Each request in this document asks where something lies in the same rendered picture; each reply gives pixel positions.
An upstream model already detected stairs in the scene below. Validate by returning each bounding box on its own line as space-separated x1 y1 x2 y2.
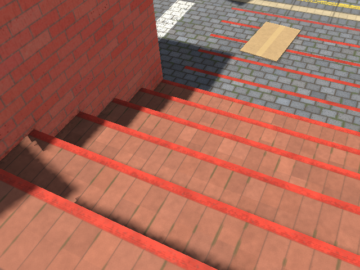
0 79 360 270

